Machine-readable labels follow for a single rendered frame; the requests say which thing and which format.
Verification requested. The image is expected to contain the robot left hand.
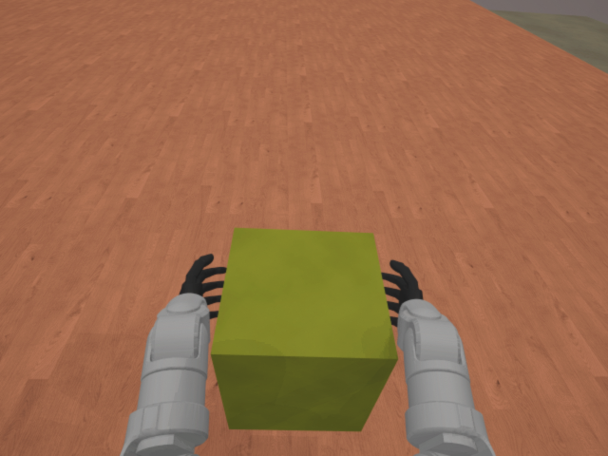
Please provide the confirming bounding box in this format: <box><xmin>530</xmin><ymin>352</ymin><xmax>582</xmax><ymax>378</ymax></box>
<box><xmin>179</xmin><ymin>254</ymin><xmax>227</xmax><ymax>319</ymax></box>

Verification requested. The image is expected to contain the robot right forearm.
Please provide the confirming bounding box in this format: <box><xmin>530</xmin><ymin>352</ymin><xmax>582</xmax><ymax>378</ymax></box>
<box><xmin>397</xmin><ymin>299</ymin><xmax>496</xmax><ymax>456</ymax></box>

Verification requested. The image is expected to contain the carton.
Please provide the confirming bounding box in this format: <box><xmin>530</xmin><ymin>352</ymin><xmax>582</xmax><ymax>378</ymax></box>
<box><xmin>211</xmin><ymin>228</ymin><xmax>398</xmax><ymax>431</ymax></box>

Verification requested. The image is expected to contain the robot right hand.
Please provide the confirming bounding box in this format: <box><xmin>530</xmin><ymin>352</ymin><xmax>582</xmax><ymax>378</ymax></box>
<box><xmin>381</xmin><ymin>260</ymin><xmax>424</xmax><ymax>327</ymax></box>

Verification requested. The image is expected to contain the robot left forearm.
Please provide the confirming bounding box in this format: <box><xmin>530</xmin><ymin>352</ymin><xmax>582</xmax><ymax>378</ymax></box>
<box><xmin>120</xmin><ymin>293</ymin><xmax>210</xmax><ymax>456</ymax></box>

